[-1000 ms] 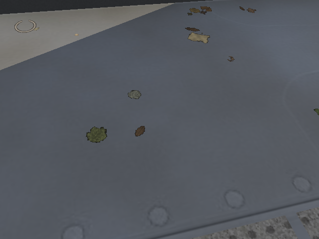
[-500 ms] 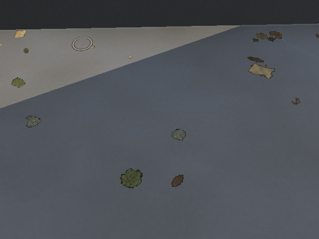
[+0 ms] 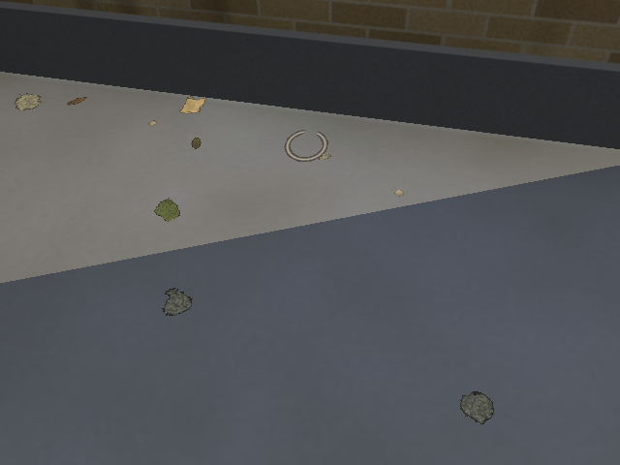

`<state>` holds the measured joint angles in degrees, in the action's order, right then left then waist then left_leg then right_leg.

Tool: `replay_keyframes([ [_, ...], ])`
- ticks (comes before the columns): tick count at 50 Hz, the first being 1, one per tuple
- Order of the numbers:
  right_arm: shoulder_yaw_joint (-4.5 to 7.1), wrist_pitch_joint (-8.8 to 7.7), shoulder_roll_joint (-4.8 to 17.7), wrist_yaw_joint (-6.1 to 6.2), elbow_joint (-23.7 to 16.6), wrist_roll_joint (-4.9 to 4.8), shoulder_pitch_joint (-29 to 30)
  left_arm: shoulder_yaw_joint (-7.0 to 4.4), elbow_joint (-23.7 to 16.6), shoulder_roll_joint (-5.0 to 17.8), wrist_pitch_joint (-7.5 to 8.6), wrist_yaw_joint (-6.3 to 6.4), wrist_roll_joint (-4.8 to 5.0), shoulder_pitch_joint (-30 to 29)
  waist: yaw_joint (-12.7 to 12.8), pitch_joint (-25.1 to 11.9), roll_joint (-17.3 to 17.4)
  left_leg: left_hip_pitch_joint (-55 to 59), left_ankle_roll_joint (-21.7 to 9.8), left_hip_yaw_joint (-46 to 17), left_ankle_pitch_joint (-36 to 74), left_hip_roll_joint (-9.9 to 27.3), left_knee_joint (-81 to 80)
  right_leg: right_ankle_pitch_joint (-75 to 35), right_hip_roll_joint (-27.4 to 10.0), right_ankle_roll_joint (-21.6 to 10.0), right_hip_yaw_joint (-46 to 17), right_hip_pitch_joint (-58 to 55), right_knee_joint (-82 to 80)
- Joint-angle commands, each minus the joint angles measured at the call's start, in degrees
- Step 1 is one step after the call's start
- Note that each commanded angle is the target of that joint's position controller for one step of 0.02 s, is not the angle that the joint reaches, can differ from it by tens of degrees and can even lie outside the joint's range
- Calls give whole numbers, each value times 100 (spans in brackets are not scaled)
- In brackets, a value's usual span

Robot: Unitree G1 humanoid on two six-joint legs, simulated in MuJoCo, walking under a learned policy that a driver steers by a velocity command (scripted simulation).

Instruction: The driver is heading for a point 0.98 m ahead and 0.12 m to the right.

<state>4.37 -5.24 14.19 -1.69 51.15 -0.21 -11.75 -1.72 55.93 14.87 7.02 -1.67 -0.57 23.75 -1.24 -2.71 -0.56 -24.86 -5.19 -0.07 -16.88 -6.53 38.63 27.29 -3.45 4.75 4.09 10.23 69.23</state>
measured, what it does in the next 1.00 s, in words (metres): walks ahead: right foot, then left foot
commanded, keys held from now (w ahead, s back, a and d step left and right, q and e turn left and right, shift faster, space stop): w+q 0.12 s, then w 0.32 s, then w+e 0.56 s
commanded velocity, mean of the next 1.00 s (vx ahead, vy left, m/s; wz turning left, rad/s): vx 0.50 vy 0.00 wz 0.00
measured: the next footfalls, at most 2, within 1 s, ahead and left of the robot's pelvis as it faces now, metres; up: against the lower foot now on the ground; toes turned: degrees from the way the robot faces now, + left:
right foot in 0.30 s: +0.38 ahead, -0.13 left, +0.00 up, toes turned +12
left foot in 0.76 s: +0.53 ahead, +0.14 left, +0.00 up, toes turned +3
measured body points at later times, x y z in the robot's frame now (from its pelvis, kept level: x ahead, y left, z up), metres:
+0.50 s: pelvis +0.29 -0.05 +0.03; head +0.32 -0.05 +0.47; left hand +0.30 +0.23 -0.09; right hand +0.48 -0.28 -0.08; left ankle +0.26 +0.09 -0.63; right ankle +0.34 -0.14 -0.71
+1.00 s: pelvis +0.52 +0.02 +0.03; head +0.54 +0.02 +0.48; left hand +0.69 +0.29 -0.07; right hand +0.59 -0.26 -0.08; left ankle +0.49 +0.14 -0.71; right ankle +0.59 -0.14 -0.64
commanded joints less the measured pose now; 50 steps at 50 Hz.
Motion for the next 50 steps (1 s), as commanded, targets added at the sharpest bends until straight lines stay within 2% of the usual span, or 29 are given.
replay_keyframes([
  [1, 145, 44, 633, 104, -283, -218, -484, -70, -1583, 376, 495, 215, 482, -1793, -131, 113, 29, 2724, -1648, -3381, 2678, 1904, -2051, -258, 148, -373, -1008, 3968, 1397],
  [2, 109, 60, 576, 123, -498, -182, -165, -125, -1565, 464, 443, 254, 269, -1425, 230, 16, -245, 2001, -1480, -2968, 2422, 1726, -2198, -529, -26, -402, -1009, 3412, 890],
  [4, 5, 118, 414, 196, -839, -96, 385, -172, -1564, 490, 276, 199, 144, -1069, 629, 320, -81, 590, -1289, -2443, 2021, 1515, -2537, -511, -277, -354, -919, 2674, -150],
  [5, 21, 130, 543, 242, -966, -65, 479, -138, -1646, 450, 226, 191, 83, -1221, 636, 478, -103, -133, -1171, -2056, 2217, 1305, -2627, -783, -256, -275, -673, 2251, -999],
  [7, 154, 166, 934, 368, -877, -128, -150, -15, -1792, 154, 167, 193, -46, -1851, 276, 321, 47, -610, -910, -1412, 2085, 777, -2483, -2026, 83, -168, -303, 1271, -2603],
  [10, 181, 190, 931, 392, -680, -196, -995, -68, -1870, 383, 62, 221, 159, -2158, -83, 28, 543, 150, -695, -1669, 1019, 926, -2254, -3261, 317, -62, -468, 909, -3585],
  [12, 155, 195, 758, 368, -669, -194, -1077, -160, -1905, 585, 47, 242, 160, -2242, -43, 89, 574, 663, -519, -1919, 711, 1096, -1836, -2973, 260, -207, -590, 906, -3839],
  [14, 123, 198, 606, 333, -782, -112, -981, -294, -1749, 780, 76, 235, 76, -1663, 289, -124, 689, 1085, -284, -1857, 1640, 1020, -921, -2498, 300, -519, -487, 445, -3932],
  [15, 46, 185, 367, 303, -907, -68, -889, -373, -1618, 980, 120, 216, -8, -921, 640, -590, 506, 761, -71, -1564, 1746, 767, 317, -2461, -154, -811, -897, -527, -3836],
  [16, -63, 126, -45, 292, -969, -87, -1642, -499, -1453, 1523, 98, 209, -118, -140, 519, -1417, -1009, -621, 334, -935, 298, 104, 2555, -1893, -1400, -1661, -3150, -2297, -4301],
  [17, -93, 62, 89, 253, -898, -218, -2110, -540, -1232, 1518, 56, 121, 24, 193, 459, -1752, -2262, -1856, 410, -921, -1496, 38, 3783, -194, -2158, -2332, -5591, -2840, -5239],
  [18, 5, 55, 548, 243, -921, -254, -1554, -411, -1378, 989, 27, 128, 100, -245, 563, -942, -1302, -2423, 383, -1032, -1090, 416, 4402, 628, -1959, -2134, -5200, -2326, -5389],
  [19, 17, 46, 691, 237, -1138, -173, -706, -342, -1450, 766, -31, 155, 84, -643, 616, -395, -591, -2423, 332, -771, -538, 693, 4336, 256, -1677, -1898, -4117, -1502, -5342],
  [20, 12, 46, 639, 250, -1288, -53, -265, -297, -1449, 710, -55, 135, 4, -952, 479, -77, -189, -2167, 284, -615, -225, 900, 3973, -532, -1396, -1809, -3394, -678, -5353],
  [21, 42, 60, 590, 257, -1329, 20, -200, -255, -1436, 580, -49, 108, -36, -1117, 309, 62, -188, -1852, 257, -619, -31, 1087, 3549, -1202, -1141, -1732, -2880, -183, -5438],
  [23, 16, 95, 407, 250, -1369, -6, -353, -216, -1323, 440, -33, 71, 6, -1091, 126, 38, -466, -1404, 282, -486, 26, 1182, 2963, -1898, -837, -1742, -2349, 213, -5631],
  [26, -84, 57, 216, 258, -1589, 57, 79, -301, -1200, 681, -77, 123, 122, -888, 143, 14, -314, -1288, 456, -300, 318, 1178, 1591, -2759, -765, -1895, -1939, 246, -5738],
  [28, -156, 16, 107, 225, -1658, 32, 456, -356, -1148, 834, -139, 172, 182, -776, 256, 17, -312, -855, 570, -243, 894, 1041, 585, -2728, -642, -1839, -1677, 396, -5740],
  [33, -117, -72, 335, 149, -1840, -93, 1162, -399, -980, 921, -253, 180, 274, -243, 520, 171, -436, -220, 660, -239, 1405, 709, -672, -2216, -717, -1731, -1932, 264, -5455],
  [36, 4, -155, 527, 143, -1785, -95, 843, -402, -975, 885, -333, 210, 260, -233, 222, 39, -481, 815, 452, -183, 1243, 629, -1375, -1918, -581, -1460, -2156, 303, -4867],
  [37, 96, -170, 700, 184, -1677, -46, 318, -360, -1029, 730, -323, 209, 223, -320, -47, -222, -473, 1687, 279, -316, 1163, 834, -1417, -2063, -315, -1279, -2042, 624, -4281],
  [38, 217, -165, 1080, 254, -1572, 66, -655, -243, -1199, 373, -274, 190, 143, -545, -529, -888, 90, 3060, -116, -1255, 1047, 1851, -1371, -1496, 101, -1000, -1559, 1463, -2656],
  [39, 316, -73, 1527, 269, -1475, 118, -1095, -126, -1426, 34, -154, 191, 183, -30, -358, -1406, 1658, 4426, -983, -3268, 730, 3159, -1688, 467, 613, -729, -879, 3210, -999],
  [40, 271, -48, 1162, 261, -1362, 53, -1234, -227, -1382, 525, -130, 201, 302, -111, -474, -1279, 1456, 4311, -1225, -3969, -379, 3228, -1939, 569, 298, -648, -1060, 3978, -41],
  [41, 167, -59, 823, 259, -1401, 19, -1019, -314, -1425, 792, -168, 205, 297, -475, -500, -684, 974, 3833, -1019, -3267, -475, 2957, -2042, 56, 94, -628, -1121, 4187, 315],
  [42, 94, -57, 631, 241, -1425, 33, -662, -334, -1449, 752, -223, 209, 250, -696, -353, -335, 712, 3228, -825, -2595, -118, 2655, -2205, -385, -55, -588, -1025, 4042, 320],
  [44, 20, -60, 405, 195, -1384, 69, -146, -350, -1551, 591, -335, 185, 195, -849, -30, 214, 741, 2221, -635, -1706, 664, 2307, -2603, -860, -269, -517, -1065, 3666, -33],
  [46, 61, -97, 447, 181, -1309, 69, -29, -303, -1657, 361, -431, 147, 215, -910, 119, 327, 710, 1802, -605, -1103, 1347, 2221, -2853, -1117, -324, -437, -971, 3429, -258],
  [50, 177, -97, 760, 248, -1096, 68, -95, -232, -1859, 222, -477, 50, 163, -1339, 102, 320, 471, 1770, -557, -167, 2020, 2139, -2935, -2082, -356, -349, -841, 3252, -1366],
])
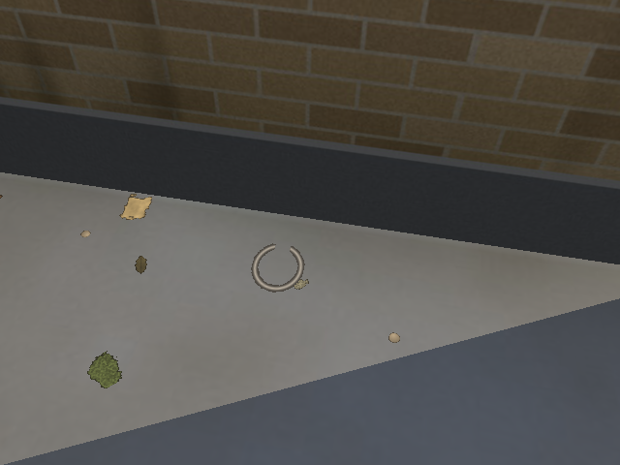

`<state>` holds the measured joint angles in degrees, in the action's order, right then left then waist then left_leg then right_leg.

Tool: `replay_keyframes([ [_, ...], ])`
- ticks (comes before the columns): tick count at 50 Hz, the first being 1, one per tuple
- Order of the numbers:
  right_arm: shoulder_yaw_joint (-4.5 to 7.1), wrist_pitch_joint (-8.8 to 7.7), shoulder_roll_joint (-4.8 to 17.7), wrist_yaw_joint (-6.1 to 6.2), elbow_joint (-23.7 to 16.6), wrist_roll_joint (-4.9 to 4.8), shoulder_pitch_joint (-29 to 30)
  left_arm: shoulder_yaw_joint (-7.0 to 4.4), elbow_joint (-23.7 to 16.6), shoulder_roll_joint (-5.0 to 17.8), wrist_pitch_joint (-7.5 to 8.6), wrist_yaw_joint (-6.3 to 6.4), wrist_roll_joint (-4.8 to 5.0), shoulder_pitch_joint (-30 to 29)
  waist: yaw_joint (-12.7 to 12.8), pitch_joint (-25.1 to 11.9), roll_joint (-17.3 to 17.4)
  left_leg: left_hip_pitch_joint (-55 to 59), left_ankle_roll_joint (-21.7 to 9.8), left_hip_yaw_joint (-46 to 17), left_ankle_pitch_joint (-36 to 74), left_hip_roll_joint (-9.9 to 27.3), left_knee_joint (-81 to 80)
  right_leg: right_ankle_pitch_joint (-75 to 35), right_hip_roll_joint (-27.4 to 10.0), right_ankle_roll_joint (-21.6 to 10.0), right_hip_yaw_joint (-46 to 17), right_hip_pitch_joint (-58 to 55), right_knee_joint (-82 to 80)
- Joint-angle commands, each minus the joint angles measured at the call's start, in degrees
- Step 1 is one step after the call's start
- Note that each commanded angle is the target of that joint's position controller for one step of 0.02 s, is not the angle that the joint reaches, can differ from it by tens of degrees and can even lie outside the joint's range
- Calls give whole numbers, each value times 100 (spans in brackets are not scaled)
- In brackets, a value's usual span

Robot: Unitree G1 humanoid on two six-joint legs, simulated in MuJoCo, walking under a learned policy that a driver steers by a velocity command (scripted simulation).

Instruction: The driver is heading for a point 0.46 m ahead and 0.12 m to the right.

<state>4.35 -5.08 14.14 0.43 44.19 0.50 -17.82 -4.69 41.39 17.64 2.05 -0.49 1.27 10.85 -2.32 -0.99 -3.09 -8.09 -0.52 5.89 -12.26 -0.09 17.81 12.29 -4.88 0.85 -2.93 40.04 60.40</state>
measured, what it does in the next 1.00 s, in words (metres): walks ahead, turning right: right foot, then left foot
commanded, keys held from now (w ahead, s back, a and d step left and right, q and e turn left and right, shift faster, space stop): w+e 0.44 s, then no key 0.56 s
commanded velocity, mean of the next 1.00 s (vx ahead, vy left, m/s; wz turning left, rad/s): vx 0.33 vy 0.00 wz -0.37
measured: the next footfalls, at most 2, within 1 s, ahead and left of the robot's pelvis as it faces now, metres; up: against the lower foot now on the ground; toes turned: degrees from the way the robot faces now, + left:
right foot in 0.22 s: +0.27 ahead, -0.17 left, +0.00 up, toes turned -11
left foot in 0.70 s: +0.56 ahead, -0.06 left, +0.00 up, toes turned -23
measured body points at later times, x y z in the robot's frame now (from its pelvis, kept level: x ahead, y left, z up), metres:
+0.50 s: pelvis +0.25 -0.09 +0.00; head +0.28 -0.12 +0.45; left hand +0.41 +0.15 -0.10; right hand +0.36 -0.40 -0.09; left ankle +0.42 +0.06 -0.67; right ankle +0.23 -0.16 -0.74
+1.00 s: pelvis +0.41 -0.10 -0.01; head +0.43 -0.11 +0.44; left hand +0.63 +0.09 -0.13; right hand +0.45 -0.39 -0.12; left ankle +0.52 -0.04 -0.74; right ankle +0.37 -0.25 -0.75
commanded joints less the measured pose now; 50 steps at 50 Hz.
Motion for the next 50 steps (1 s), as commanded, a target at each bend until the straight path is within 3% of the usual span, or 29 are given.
replay_keyframes([
  [1, 198, -104, 832, 48, -360, -15, 493, 87, -453, -82, 22, -106, -19, -214, 159, 170, 723, 79, -962, -560, 1578, 1451, -845, -869, -196, 13, -69, 135, -852],
  [6, 311, -30, 1172, 56, -168, -165, 234, 78, -790, 65, -2, -256, 0, -980, -52, 349, 694, 480, -708, -80, 1422, 1620, -676, -968, -67, -267, 263, -276, -1994],
  [8, 363, 36, 1309, 56, -102, -216, 170, 29, -908, 184, -25, -289, -16, -1066, -11, 361, 735, 795, -600, 77, 2132, 1718, -305, -417, 92, -461, 478, -453, -2210],
  [10, 393, 124, 1441, 80, -92, -254, 224, -136, -785, 430, -48, -283, -43, -341, 469, -100, 756, 822, -405, 445, 3927, 1542, 997, -200, 590, -740, 913, -1662, -2594],
  [11, 325, 146, 1275, 103, -97, -216, 86, -331, -495, 776, -67, -227, -25, 634, 879, -599, 585, 252, -223, 639, 4077, 1279, 2296, -420, 900, -945, 949, -3140, -2753],
  [12, 157, 117, 851, 104, -264, 39, -72, -506, -383, 1394, -105, -98, 13, 1410, 1022, -1116, -533, -1437, 105, 707, 1283, 933, 4391, -935, -296, -1397, -897, -4837, -2785],
  [13, -29, -67, 435, 47, -620, 35, -298, -484, -574, 1769, -21, -134, 35, 1137, 542, -2022, -1613, -3428, 353, -411, -2190, -191, 6103, 557, -1420, -2552, -4253, -6214, -3999],
  [14, 83, -235, 987, -21, -640, -190, 331, -346, -628, 1249, 34, -170, -9, 1250, 957, -1938, -604, -4048, 213, -1139, -1857, 96, 6409, 954, -1395, -2251, -4156, -6138, -4403],
  [15, 74, -303, 1020, -40, -721, -288, 651, -268, -574, 984, 91, -157, -30, 1082, 901, -1242, -427, -4274, 75, -1048, -1391, 297, 6192, 685, -1212, -2031, -3391, -5531, -4335],
  [16, 50, -315, 942, 17, -671, -171, 686, -209, -627, 837, 119, -145, -28, 698, 624, -785, 143, -3959, 51, -1059, -953, 553, 5705, 85, -984, -1849, -2772, -4617, -4305],
  [17, 94, -278, 1002, 66, -637, -28, 670, -149, -686, 647, 125, -125, -53, 339, 390, -563, 141, -3498, 77, -1076, -713, 715, 5218, -490, -780, -1740, -2291, -3873, -4346],
  [18, 115, -208, 1007, 58, -639, 0, 584, -118, -771, 593, 128, -103, -115, 146, 210, -456, 1, -3118, 94, -1095, -569, 779, 5030, -804, -642, -1721, -2087, -3367, -4478],
  [20, 99, -97, 886, 54, -621, 33, 536, -124, -756, 589, 165, -63, -110, 78, 101, -369, 6, -2897, 203, -1004, -400, 722, 4632, -1270, -512, -1784, -1820, -2921, -4643],
  [22, 50, -45, 751, 64, -696, 63, 812, -151, -659, 673, 185, 11, -78, 228, 141, -209, 87, -2960, 339, -944, 51, 623, 4021, -1560, -386, -1765, -1538, -2689, -4703],
  [26, -86, -72, 462, -14, -770, 72, 1479, -150, -437, 662, 98, 132, -52, 442, 398, -109, -114, -2344, 391, -728, 1490, 255, 2265, -2937, 19, -1309, -723, -2470, -4311],
  [29, -83, -99, 522, -116, -809, 0, 1776, -127, -259, 631, 30, 165, -39, 740, 589, -193, -216, -2009, 295, -753, 2012, 62, 1673, -2652, -124, -1203, -930, -2722, -4091],
  [31, -40, -113, 638, -162, -848, 30, 1821, -104, -198, 571, -2, 174, -55, 785, 582, -193, -224, -2047, 134, -850, 1689, 37, 1345, -2658, -288, -1155, -1202, -3141, -3728],
  [34, 29, -208, 837, -145, -750, 114, 1329, -64, -257, 496, -42, 240, -123, 460, 226, -301, -258, -1287, -166, -724, 1817, 14, 604, -3019, -134, -911, -1370, -3351, -2907],
  [35, 59, -255, 1024, -114, -751, 221, 1075, -13, -340, 337, -20, 248, -176, 498, 181, -693, -8, -390, -386, -1046, 3451, 444, 728, -2669, 267, -679, -1235, -3104, -2263],
  [36, 56, -213, 1199, -61, -788, 313, 825, 94, -372, 78, 33, 220, -250, 1009, 347, -1362, 846, 1251, -1110, -2043, 5463, 1480, 1165, -599, 767, -313, -1012, -2020, -1185],
  [37, 51, -55, 958, -22, -613, 200, 466, 127, -303, 146, 58, 206, -217, 1274, 246, -1859, 1877, 1979, -1886, -3241, 5620, 2321, 919, 2530, 1045, 95, -727, -1201, -72],
  [38, 2, 71, 782, -6, -605, -7, 438, 49, -275, 558, -4, 190, -150, 1135, 182, -1808, 1456, 1797, -1851, -3582, 3942, 2316, 634, 2806, 814, 254, -799, -927, 357],
  [39, -32, 170, 690, 24, -654, -50, 683, 7, -284, 658, -125, 215, -109, 727, 136, -1367, 966, 1386, -1588, -3266, 2729, 2054, 443, 2498, 642, 391, -657, -791, 571],
  [40, -88, 239, 605, 33, -687, -2, 967, 17, -294, 587, -255, 245, -135, 471, 196, -988, 727, 789, -1396, -2933, 1881, 1812, 227, 2281, 508, 452, -501, -836, 403],
  [42, -127, 382, 599, 40, -690, 73, 1584, 128, -293, 224, -441, 258, -195, 366, 443, -486, 964, -382, -1010, -2235, 518, 1276, -207, 1940, 307, 498, -249, -1588, -861],
  [44, -87, 479, 744, 30, -651, 181, 1669, 206, -106, 35, -407, 274, -282, 473, 416, -382, 1201, -924, -945, -1679, 434, 869, -325, 1499, 453, 457, 47, -2434, -1738],
  [45, -81, 506, 748, 33, -611, 163, 1606, 214, -29, 22, -365, 268, -301, 524, 425, -473, 1159, -861, -971, -1621, 290, 860, -280, 1060, 471, 407, 79, -2661, -2159],
  [48, -163, 448, 556, 42, -453, 95, 1456, 200, 111, 127, -379, 305, -371, 396, 446, -420, 911, -1210, -640, -1561, -1059, 781, -264, -250, 431, 139, 63, -3460, -3363],
  [50, -187, 388, 540, 26, -328, 146, 1297, 137, -58, 572, -376, 348, -417, 141, 322, 43, 497, -1595, -126, -1349, -1727, 536, -210, 211, 31, -177, -331, -3229, -3413],
])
